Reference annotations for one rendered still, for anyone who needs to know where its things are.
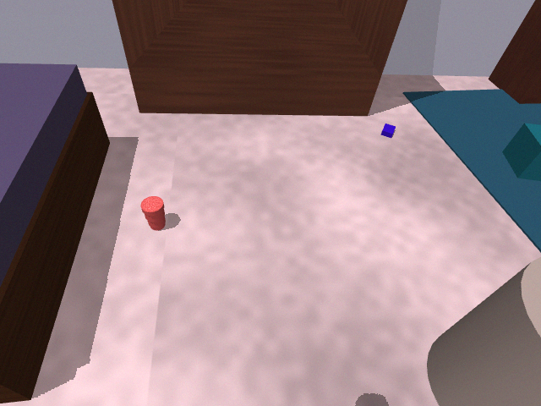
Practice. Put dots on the bed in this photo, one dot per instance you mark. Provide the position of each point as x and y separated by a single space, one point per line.
53 145

